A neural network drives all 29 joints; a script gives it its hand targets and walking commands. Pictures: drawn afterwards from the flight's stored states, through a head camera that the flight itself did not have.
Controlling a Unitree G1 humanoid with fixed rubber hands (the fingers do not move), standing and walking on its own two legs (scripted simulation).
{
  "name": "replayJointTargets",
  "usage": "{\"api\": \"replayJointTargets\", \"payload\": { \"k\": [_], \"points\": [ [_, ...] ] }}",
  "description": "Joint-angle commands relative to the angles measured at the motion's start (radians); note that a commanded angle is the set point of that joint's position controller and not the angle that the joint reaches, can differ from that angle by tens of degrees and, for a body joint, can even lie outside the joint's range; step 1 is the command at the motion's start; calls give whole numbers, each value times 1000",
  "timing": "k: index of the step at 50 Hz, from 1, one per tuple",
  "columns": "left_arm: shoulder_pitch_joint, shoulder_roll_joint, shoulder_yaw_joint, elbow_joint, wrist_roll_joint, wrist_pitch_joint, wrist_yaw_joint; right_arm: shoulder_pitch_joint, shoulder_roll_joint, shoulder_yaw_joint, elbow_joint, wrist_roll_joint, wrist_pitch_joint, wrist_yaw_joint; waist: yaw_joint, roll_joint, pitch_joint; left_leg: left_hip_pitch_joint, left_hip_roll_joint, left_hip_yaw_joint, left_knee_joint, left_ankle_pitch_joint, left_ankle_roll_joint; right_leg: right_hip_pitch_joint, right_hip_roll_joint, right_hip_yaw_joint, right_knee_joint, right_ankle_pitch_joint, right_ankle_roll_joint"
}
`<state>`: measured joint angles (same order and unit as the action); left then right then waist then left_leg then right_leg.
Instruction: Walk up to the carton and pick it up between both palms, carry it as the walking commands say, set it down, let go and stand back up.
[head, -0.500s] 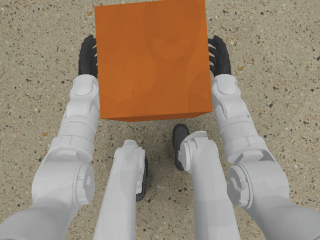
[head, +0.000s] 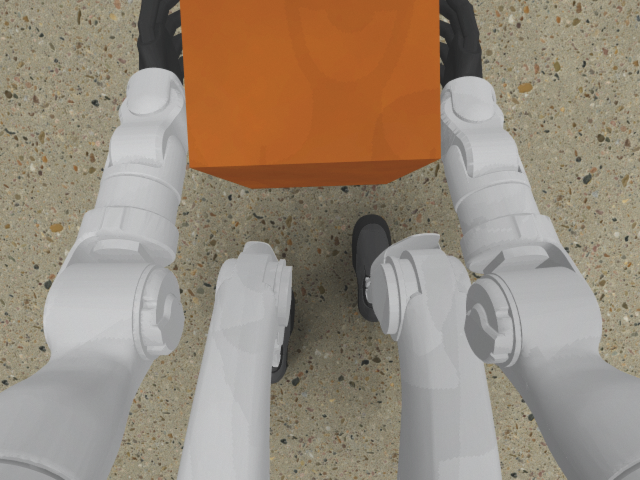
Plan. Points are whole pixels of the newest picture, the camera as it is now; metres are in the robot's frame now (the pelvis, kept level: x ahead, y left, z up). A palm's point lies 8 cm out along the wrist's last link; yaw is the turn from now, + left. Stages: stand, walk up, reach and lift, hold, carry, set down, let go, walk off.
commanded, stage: set down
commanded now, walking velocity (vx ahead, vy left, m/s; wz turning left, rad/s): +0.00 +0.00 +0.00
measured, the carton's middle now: (314, 85) +0.50 +0.01 -0.21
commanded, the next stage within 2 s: none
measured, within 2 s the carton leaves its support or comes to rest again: neither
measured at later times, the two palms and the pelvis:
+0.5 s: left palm (187, 77) +0.52 +0.17 -0.23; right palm (434, 56) +0.54 -0.14 -0.23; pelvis -0.02 +0.01 -0.07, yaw +0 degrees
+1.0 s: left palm (185, 73) +0.53 +0.17 -0.23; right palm (432, 59) +0.54 -0.14 -0.24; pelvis -0.02 +0.01 -0.08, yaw +1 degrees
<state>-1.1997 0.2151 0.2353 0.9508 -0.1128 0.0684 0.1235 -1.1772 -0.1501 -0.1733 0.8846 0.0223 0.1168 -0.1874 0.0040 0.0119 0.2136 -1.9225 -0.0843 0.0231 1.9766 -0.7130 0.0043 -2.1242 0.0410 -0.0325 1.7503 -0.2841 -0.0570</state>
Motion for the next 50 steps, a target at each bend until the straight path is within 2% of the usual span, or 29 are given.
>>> {"api": "replayJointTargets", "payload": {
  "k": [1,2,5,6,7,8,9,10,12,13,15,19,20,23,24,25,26,28,30,31,32,33,35,37,41,43,47,48,50],
  "points": [
    [-762,-692,-371,-197,-83,-14,-126,-794,609,292,-222,139,-20,90,-9,43,-1419,19,-71,-58,-189,237,1,1152,62,122,115,149,30],
    [-728,-673,-352,-172,-74,-4,-130,-820,616,338,-252,164,-17,89,37,1,-1444,28,-71,-49,-179,243,4,1193,57,123,112,135,30],
    [-801,-744,-402,-188,-107,20,-142,-856,630,348,-231,157,-1,105,-10,-34,-1527,75,-82,-54,-150,261,5,1215,55,85,172,190,32],
    [-804,-701,-387,-198,-115,23,-147,-863,632,376,-257,175,3,109,29,-7,-1547,58,-74,-42,-118,277,1,1234,53,121,179,200,24],
    [-806,-746,-400,-166,-99,32,-151,-935,660,369,-265,186,5,124,36,-32,-1487,7,-78,-52,-126,264,15,1195,54,101,193,211,29],
    [-863,-796,-420,-200,-114,48,-165,-918,686,352,-245,172,19,124,-1,12,-1567,51,-74,-38,-93,253,5,1232,46,115,198,192,18],
    [-857,-772,-382,-184,-101,46,-168,-948,706,361,-274,202,15,135,20,-37,-1583,65,-78,-50,-97,262,21,1232,54,103,211,198,32],
    [-905,-777,-400,-201,-117,44,-174,-939,701,345,-247,208,13,135,-7,-8,-1555,14,-72,-32,-73,264,11,1255,51,125,209,239,22],
    [-943,-738,-397,-255,-76,43,-188,-889,793,338,-183,222,33,164,31,3,-1559,17,-72,-30,-66,300,22,1231,52,122,246,289,18],
    [-960,-758,-387,-209,-72,55,-203,-899,773,311,-126,194,41,174,-5,-22,-1507,-40,-66,-33,-55,262,26,1221,48,120,247,277,21],
    [-980,-768,-369,-177,-38,68,-211,-810,823,263,44,172,74,201,39,49,-1420,-16,-61,-15,-59,199,18,1099,39,128,253,140,10],
    [-1110,-847,-422,-285,-82,78,-266,-858,833,208,40,139,73,243,-43,80,-1287,-97,-47,-23,-36,205,14,1035,46,107,284,175,-3],
    [-1094,-842,-393,-259,-66,83,-267,-870,889,228,52,158,77,242,2,60,-1348,-73,-52,-14,-19,207,16,1088,31,119,277,166,0],
    [-1128,-892,-476,-296,-129,81,-273,-964,876,249,-60,191,57,249,-41,70,-1499,7,-53,-48,-17,285,23,1080,38,69,345,237,-3],
    [-1098,-898,-451,-251,-115,80,-266,-1019,885,274,-113,219,41,242,-16,67,-1503,0,-63,-31,-7,310,14,1108,44,92,319,262,-4],
    [-1076,-888,-472,-281,-127,80,-265,-914,897,253,-69,189,45,240,-19,80,-1515,-29,-54,-24,2,343,4,1134,41,106,337,328,-24],
    [-1088,-909,-497,-217,-144,66,-266,-934,914,266,-36,194,42,237,-47,75,-1488,5,-51,-37,-8,321,12,1118,46,95,335,298,-14],
    [-1083,-910,-467,-198,-123,79,-269,-965,866,234,-22,188,42,242,-26,82,-1378,-66,-59,-32,-21,290,16,1063,39,87,332,246,-14],
    [-1104,-925,-474,-235,-147,84,-279,-959,845,224,-13,178,46,252,-57,68,-1334,-65,-58,-18,-16,248,12,1029,35,73,325,205,-14],
    [-1103,-876,-412,-215,-101,85,-275,-940,881,214,33,166,56,258,-16,35,-1267,-172,-52,-25,-25,220,23,1042,29,92,323,176,-22],
    [-1088,-892,-426,-211,-117,90,-285,-951,884,218,24,159,57,258,-34,15,-1249,-200,-53,-21,-31,203,25,1064,30,84,318,171,-19],
    [-1065,-913,-403,-186,-103,93,-299,-990,860,210,-48,176,46,260,-27,65,-1262,-154,-40,-27,-25,223,26,1063,40,93,316,178,-15],
    [-979,-916,-367,-87,-59,100,-303,-933,890,191,49,147,56,271,15,74,-1145,-218,-49,-7,-20,193,23,983,31,108,307,138,-22],
    [-973,-902,-327,-75,-36,115,-319,-916,886,177,62,110,69,280,-2,22,-1083,-241,-46,-20,-21,134,24,953,30,111,292,71,-14],
    [-1018,-928,-346,-130,-64,102,-329,-1007,837,205,-38,130,39,268,-31,40,-1189,-232,-46,-30,9,209,23,1039,31,109,332,190,-10],
    [-1041,-907,-378,-198,-77,79,-317,-965,856,198,-26,144,34,264,-34,33,-1251,-230,-45,-25,3,261,27,1066,29,84,361,277,-8],
    [-1033,-865,-345,-146,-59,85,-322,-1022,843,215,-44,148,34,265,-3,28,-1208,-207,-47,-25,14,215,28,1032,26,101,339,207,-12],
    [-1044,-873,-362,-178,-60,85,-309,-967,866,193,3,154,38,270,-32,29,-1166,-206,-44,-34,-28,236,19,1049,26,81,335,235,-15],
    [-998,-882,-330,-140,-55,91,-320,-952,821,182,19,116,38,272,-27,29,-1108,-243,-43,-34,-8,203,22,976,23,87,344,195,-19]
  ]
}}
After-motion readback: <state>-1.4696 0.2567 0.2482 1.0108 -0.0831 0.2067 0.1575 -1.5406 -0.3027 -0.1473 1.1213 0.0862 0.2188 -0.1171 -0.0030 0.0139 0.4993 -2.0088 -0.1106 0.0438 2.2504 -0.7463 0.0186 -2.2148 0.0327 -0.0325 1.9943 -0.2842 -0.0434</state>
